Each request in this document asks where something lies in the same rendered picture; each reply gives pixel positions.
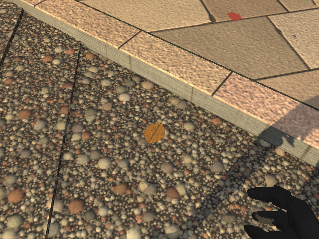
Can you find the robot right hand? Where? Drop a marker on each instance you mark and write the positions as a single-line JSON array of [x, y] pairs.
[[298, 222]]

